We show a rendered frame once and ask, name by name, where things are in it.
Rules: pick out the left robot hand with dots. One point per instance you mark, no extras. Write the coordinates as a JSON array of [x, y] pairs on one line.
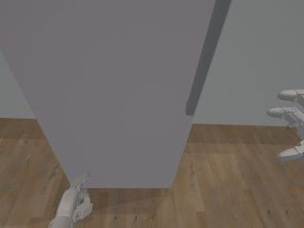
[[69, 203]]

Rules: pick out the right robot hand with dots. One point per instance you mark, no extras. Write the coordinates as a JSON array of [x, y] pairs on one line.
[[295, 118]]

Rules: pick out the left robot forearm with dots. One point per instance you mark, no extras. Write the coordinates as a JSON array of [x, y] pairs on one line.
[[61, 222]]

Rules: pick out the handle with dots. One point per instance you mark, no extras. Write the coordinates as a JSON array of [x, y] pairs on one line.
[[209, 46]]

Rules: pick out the fridge door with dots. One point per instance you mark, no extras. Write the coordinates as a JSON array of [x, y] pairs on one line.
[[108, 81]]

